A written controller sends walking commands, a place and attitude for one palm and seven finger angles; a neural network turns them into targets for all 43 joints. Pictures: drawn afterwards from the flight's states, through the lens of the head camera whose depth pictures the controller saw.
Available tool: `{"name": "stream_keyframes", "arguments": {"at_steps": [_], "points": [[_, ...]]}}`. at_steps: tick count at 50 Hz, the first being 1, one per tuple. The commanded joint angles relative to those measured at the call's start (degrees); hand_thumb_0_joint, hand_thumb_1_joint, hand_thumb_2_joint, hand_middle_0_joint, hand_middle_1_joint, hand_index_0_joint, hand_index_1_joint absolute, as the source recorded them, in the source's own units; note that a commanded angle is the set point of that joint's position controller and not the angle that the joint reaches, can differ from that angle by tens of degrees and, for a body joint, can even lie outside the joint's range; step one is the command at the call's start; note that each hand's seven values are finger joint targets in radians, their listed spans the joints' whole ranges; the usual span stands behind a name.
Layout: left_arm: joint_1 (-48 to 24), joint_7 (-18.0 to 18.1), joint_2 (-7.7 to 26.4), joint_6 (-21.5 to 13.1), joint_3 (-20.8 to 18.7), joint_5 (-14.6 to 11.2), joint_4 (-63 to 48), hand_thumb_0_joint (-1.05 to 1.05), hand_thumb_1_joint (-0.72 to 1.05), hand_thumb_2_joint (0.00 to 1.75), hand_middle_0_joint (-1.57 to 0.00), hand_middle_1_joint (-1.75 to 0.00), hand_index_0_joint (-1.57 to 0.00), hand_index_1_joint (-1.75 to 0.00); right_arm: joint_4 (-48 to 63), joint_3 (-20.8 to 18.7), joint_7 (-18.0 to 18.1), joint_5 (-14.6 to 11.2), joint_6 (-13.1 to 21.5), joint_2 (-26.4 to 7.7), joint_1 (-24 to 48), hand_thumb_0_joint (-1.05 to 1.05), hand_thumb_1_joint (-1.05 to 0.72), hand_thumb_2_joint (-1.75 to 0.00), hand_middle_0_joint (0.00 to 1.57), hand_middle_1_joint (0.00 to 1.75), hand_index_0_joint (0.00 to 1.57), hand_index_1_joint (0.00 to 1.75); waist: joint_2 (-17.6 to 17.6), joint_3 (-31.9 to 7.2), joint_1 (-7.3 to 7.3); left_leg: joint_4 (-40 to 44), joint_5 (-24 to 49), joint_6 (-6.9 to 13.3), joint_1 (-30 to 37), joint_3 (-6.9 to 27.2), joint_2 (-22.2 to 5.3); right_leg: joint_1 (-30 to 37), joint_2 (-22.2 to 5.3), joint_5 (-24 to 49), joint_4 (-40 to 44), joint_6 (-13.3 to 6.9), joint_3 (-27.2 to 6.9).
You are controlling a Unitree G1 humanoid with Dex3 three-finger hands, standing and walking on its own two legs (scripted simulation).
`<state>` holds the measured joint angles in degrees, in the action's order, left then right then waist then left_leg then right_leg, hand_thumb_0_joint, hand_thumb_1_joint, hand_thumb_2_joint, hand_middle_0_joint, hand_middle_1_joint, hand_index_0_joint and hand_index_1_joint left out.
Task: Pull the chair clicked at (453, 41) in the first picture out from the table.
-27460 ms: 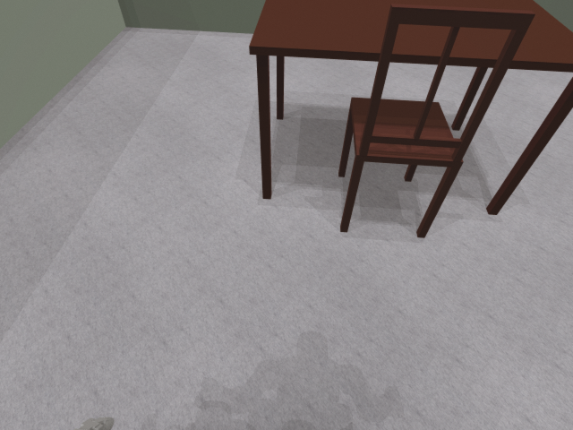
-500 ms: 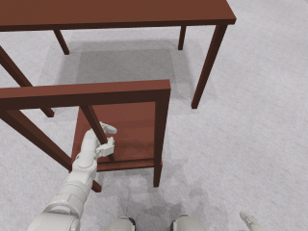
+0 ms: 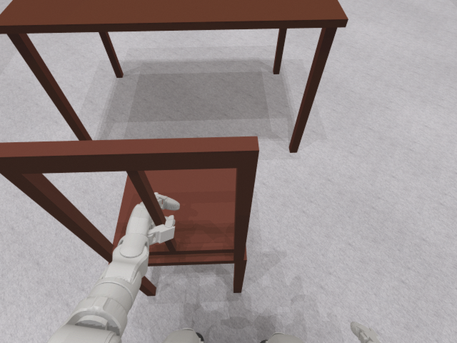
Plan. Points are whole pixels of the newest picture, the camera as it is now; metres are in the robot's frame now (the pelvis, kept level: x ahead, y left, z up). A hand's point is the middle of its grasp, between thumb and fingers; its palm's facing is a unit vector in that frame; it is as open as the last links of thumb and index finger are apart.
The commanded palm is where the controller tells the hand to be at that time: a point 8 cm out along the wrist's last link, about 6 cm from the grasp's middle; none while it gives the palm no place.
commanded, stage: stop walking, hand still on the chair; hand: left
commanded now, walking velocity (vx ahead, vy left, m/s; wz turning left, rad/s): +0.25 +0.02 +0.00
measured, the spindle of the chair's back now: (158, 217) +0.34 +0.16 -0.05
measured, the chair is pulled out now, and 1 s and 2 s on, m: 0.55 0.66 0.66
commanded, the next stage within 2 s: open the thumb and straighten the fingers in 0.96 s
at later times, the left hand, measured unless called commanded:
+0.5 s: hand (164, 281) +0.23 +0.13 -0.07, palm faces -0.05 -0.98 -0.20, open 5.1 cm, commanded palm +0.21 +0.18 -0.05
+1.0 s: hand (162, 282) +0.22 +0.14 -0.06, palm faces +0.01 -0.98 -0.21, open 5.1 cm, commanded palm +0.21 +0.19 -0.05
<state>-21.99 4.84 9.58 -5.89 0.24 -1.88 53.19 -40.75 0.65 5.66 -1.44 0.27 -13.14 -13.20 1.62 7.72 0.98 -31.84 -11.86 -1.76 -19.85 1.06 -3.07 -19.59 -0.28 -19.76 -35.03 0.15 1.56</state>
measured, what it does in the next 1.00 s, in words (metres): steps on the spot: right foot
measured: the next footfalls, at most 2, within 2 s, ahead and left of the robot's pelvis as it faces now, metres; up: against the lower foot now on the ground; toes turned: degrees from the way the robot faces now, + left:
right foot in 0.02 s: +0.08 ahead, -0.13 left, +0.00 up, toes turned -3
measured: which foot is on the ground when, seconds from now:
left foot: down 0.00-1.00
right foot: up 0.00-0.00, down 0.02-1.00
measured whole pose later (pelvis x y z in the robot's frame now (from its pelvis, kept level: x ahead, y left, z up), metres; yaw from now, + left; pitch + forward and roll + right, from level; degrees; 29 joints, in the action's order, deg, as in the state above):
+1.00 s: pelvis +0.01 -0.01 +0.01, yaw -2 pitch -2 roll +0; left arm 6.7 4.5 8.3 -5.3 3.1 -1.3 34.6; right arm -40.0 1.6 7.5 -1.3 2.6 -14.2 -11.1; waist 2.0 1.1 0.3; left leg -24.2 -9.7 -2.2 -12.3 0.5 -2.1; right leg -12.8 -0.9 -11.4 -26.4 0.2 0.4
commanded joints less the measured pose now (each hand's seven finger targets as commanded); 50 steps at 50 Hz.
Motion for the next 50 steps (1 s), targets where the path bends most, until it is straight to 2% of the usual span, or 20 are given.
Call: {"name": "stream_keyframes", "arguments": {"at_steps": [1, 2, 3, 4, 6, 7, 10, 11, 12, 14, 16, 18, 20, 23, 26, 27, 35, 38, 44, 50], "points": [[-14.90, -0.23, 7.18, -4.76, 0.62, 1.24, -19.37, 0.00, 0.90, 0.90, -0.50, -1.45, -0.50, -1.45, 7.72, -1.51, 0.74, -0.70, 2.60, -6.94, 2.69, 0.00, -0.90, -0.90, 0.20, 0.30, 0.20, 0.30, 5.99, -21.44, 1.07, 4.27, -2.11, 3.70, 7.25, 4.21, -5.17, 11.21, -5.20, 5.12, 14.80, -1.57, -6.00], [-11.29, -0.14, 9.05, -3.50, -0.25, 1.46, -17.04, 0.00, 0.90, 0.90, -0.50, -1.45, -0.50, -1.45, 7.38, -1.59, 1.02, -0.96, 2.43, -7.22, 2.23, 0.00, -0.90, -0.90, 0.20, 0.30, 0.20, 0.30, -1.71, -19.28, 0.80, 4.02, -12.92, 2.25, 4.56, 1.99, -2.30, 8.54, -7.08, -4.93, 16.37, -2.22, -7.33], [-10.37, 0.59, 12.07, -2.83, -3.22, 1.20, -16.28, 0.00, 0.90, 0.90, -0.50, -1.45, -0.50, -1.45, 6.65, -2.43, 1.32, -1.34, 2.33, -7.71, 1.56, 0.00, -0.90, -0.90, 0.20, 0.30, 0.20, 0.30, -7.89, -19.50, 0.61, -0.52, -14.28, 1.36, 7.19, -0.46, -0.06, 3.88, -10.28, -14.42, 19.19, -4.05, -11.65], [-10.71, 0.97, 12.75, -2.71, -4.02, 1.02, -17.92, 0.00, 0.90, 0.90, -0.50, -1.45, -0.50, -1.45, 6.22, -2.37, 1.60, -1.18, 2.52, -7.55, 1.93, 0.00, -0.90, -0.90, 0.20, 0.30, 0.20, 0.30, -9.93, -19.69, 0.55, -4.93, -11.94, 1.06, 10.74, -1.01, 1.27, -0.71, -12.67, -17.91, 20.88, -5.49, -13.27], [-9.14, 1.12, 11.83, -2.62, -3.97, 1.12, -19.59, 0.00, 0.90, 0.90, -0.50, -1.45, -0.50, -1.45, 5.40, -1.17, 1.55, -0.16, 3.63, -6.31, 3.18, 0.00, -0.90, -0.90, 0.20, 0.30, 0.20, 0.30, -5.77, -20.50, 0.94, -4.16, -8.17, 1.49, 12.64, -0.54, 1.77, -0.54, -12.64, -12.51, 18.69, -5.13, -11.31], [-7.93, 1.26, 12.63, -2.56, -4.32, 1.08, -20.66, 0.00, 0.90, 0.90, -0.50, -1.45, -0.50, -1.45, 4.81, -1.29, 1.74, 0.09, 4.01, -6.92, 3.69, 0.00, -0.90, -0.90, 0.20, 0.30, 0.20, 0.30, -1.60, -19.91, 1.02, -1.43, -7.75, 1.82, 13.52, -0.02, 1.56, -0.40, -11.97, -11.25, 18.34, -4.50, -11.19], [-5.20, 0.84, 9.94, -2.80, -2.82, 1.15, -19.94, 0.00, 0.90, 0.90, -0.50, -1.45, -0.50, -1.45, 5.21, -0.78, 1.94, 0.26, 4.18, -5.74, 3.97, 0.00, -0.90, -0.90, 0.20, 0.30, 0.20, 0.30, -8.40, -16.24, 0.73, -0.28, -9.38, 2.34, 12.66, 0.34, 1.74, -2.42, -10.57, -17.40, 19.44, -2.87, -9.89], [-4.55, 0.71, 9.22, -3.01, -2.41, 1.20, -20.02, 0.00, 0.90, 0.90, -0.50, -1.45, -0.50, -1.45, 5.18, -0.61, 2.01, 0.46, 4.19, -5.40, 4.10, 0.00, -0.90, -0.90, 0.20, 0.30, 0.20, 0.30, -8.86, -15.36, 0.85, -0.48, -9.08, 2.43, 12.69, 0.14, 1.88, -3.08, -10.74, -18.24, 19.77, -3.01, -9.63], [-3.16, 0.74, 9.21, -2.97, -2.14, 1.20, -19.93, 0.00, 0.90, 0.90, -0.50, -1.45, -0.50, -1.45, 4.62, -0.77, 2.23, 0.48, 4.10, -5.99, 4.02, 0.00, -0.90, -0.90, 0.20, 0.30, 0.20, 0.30, -6.78, -13.01, 1.09, -0.12, -8.94, 2.50, 13.31, 0.79, 1.80, -5.50, -10.38, -18.21, 19.86, -3.10, -9.17], [-1.74, 0.60, 7.86, -3.41, -1.28, 1.33, -20.48, 0.00, 0.90, 0.90, -0.50, -1.45, -0.50, -1.45, 5.01, -0.36, 2.08, 0.66, 4.13, -5.35, 3.69, 0.00, -0.90, -0.90, 0.20, 0.30, 0.20, 0.30, -7.44, -12.63, 0.78, 1.74, -8.99, 2.83, 12.44, 1.58, 1.24, -4.75, -9.53, -17.49, 18.31, -2.86, -7.96], [-0.53, 0.40, 6.37, -4.05, -0.38, 1.36, -22.11, 0.00, 0.90, 0.90, -0.50, -1.45, -0.50, -1.45, 5.71, -0.17, 2.08, 0.69, 4.30, -5.00, 4.30, 0.00, -0.90, -0.90, 0.20, 0.30, 0.20, 0.30, -5.47, -11.77, 0.65, 4.07, -9.52, 3.34, 12.23, 3.12, -0.08, -5.48, -8.12, -16.50, 16.39, -2.39, -6.85], [0.85, 0.46, 5.71, -4.44, 0.56, 1.46, -24.38, 0.00, 0.90, 0.90, -0.50, -1.45, -0.50, -1.45, 6.20, -0.10, 2.07, 0.72, 4.29, -5.34, 4.60, 0.00, -0.90, -0.90, 0.20, 0.30, 0.20, 0.30, 1.42, -10.55, 0.49, 9.76, -14.28, 4.29, 9.98, 7.16, -2.53, -5.07, -5.31, -15.25, 12.79, -1.52, -4.89], [4.00, 0.44, 4.26, -4.33, 1.39, 1.15, -23.88, 0.00, 0.90, 0.90, -0.50, -1.45, -0.50, -1.45, 7.21, 0.08, 1.97, 0.52, 4.21, -5.31, 5.15, 0.00, -0.90, -0.90, 0.20, 0.30, 0.20, 0.30, 3.27, -10.78, -0.28, 17.67, -20.59, 5.79, 4.91, 11.48, -5.17, 0.80, -2.21, -9.93, 8.16, -0.66, -3.14], [6.05, 0.54, 4.69, -4.42, 1.29, 1.21, -24.96, 0.00, 0.90, 0.90, -0.50, -1.45, -0.50, -1.45, 7.54, 0.21, 1.92, 0.31, 4.37, -5.40, 5.36, 0.00, -0.90, -0.90, 0.20, 0.30, 0.20, 0.30, 7.35, -11.83, -0.94, 21.91, -21.25, 6.85, 2.95, 12.32, -6.77, 6.54, -1.14, -2.62, 5.12, -0.07, -2.36], [8.05, 0.48, 4.88, -4.39, 1.57, 1.67, -24.71, 0.00, 0.90, 0.90, -0.50, -1.45, -0.50, -1.45, 7.69, 0.07, 1.65, 0.46, 4.80, -5.60, 4.37, 0.00, -0.90, -0.90, 0.20, 0.30, 0.20, 0.30, 2.95, -13.62, -0.96, 17.40, -13.85, 5.98, 6.74, 8.27, -5.20, 7.65, -2.24, 0.51, 11.37, -0.29, -3.13], [9.14, 0.35, 5.13, -4.18, 1.88, 1.69, -24.34, 0.00, 0.90, 0.90, -0.50, -1.45, -0.50, -1.45, 7.46, -0.02, 1.60, 0.35, 5.15, -6.05, 4.26, 0.00, -0.90, -0.90, 0.20, 0.30, 0.20, 0.30, 3.61, -12.67, -0.68, 16.56, -12.56, 5.12, 7.35, 6.62, -4.16, 5.96, -2.72, 0.29, 12.59, -0.43, -3.60], [11.44, 1.34, 6.93, -3.40, -0.19, 2.05, -26.31, 0.00, 0.90, 0.90, -0.50, -1.45, -0.50, -1.45, 7.05, -0.33, 1.57, 0.58, 6.14, -5.35, 4.39, 0.00, -0.90, -0.90, 0.20, 0.30, 0.20, 0.30, -4.66, -14.40, -0.26, 9.38, -3.01, 3.29, 12.40, 2.53, -2.18, 2.03, -5.97, -1.47, 18.37, -1.53, -7.47], [13.50, 1.27, 6.66, -3.03, -0.13, 1.71, -27.12, 0.00, 0.90, 0.90, -0.50, -1.45, -0.50, -1.45, 7.12, -0.22, 1.78, 0.57, 6.16, -5.37, 5.31, 0.00, -0.90, -0.90, 0.20, 0.30, 0.20, 0.30, -0.88, -13.92, -0.20, 10.04, 0.30, 3.30, 13.14, 2.76, -2.49, 1.96, -5.76, 2.10, 17.10, -1.48, -6.51], [16.55, 1.00, 6.06, -2.64, 0.29, 1.34, -29.08, 0.00, 0.90, 0.90, -0.50, -1.45, -0.50, -1.45, 7.98, -0.18, 2.02, 0.31, 5.40, -5.30, 6.38, 0.00, -0.90, -0.90, 0.20, 0.30, 0.20, 0.30, -0.92, -15.57, -0.37, 10.00, 6.72, 3.22, 14.40, 2.79, -2.90, 4.61, -5.77, 10.12, 14.97, -1.42, -5.32], [18.21, 0.94, 6.15, -2.19, 0.22, 0.98, -29.74, 0.00, 0.90, 0.90, -0.50, -1.45, -0.50, -1.45, 8.84, -0.17, 2.17, 0.25, 4.26, -5.20, 7.17, 0.00, -0.90, -0.90, 0.20, 0.30, 0.20, 0.30, -2.16, -14.59, -0.51, 9.89, 6.00, 3.10, 14.10, 2.73, -2.67, 4.65, -6.17, 9.23, 16.06, -1.30, -5.17]]}}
